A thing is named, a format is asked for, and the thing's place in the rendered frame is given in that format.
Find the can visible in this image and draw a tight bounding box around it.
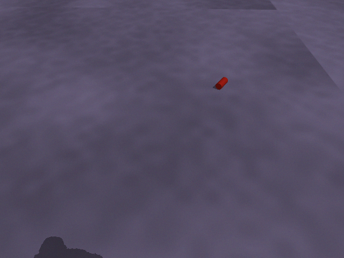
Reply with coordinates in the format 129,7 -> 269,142
216,77 -> 228,90

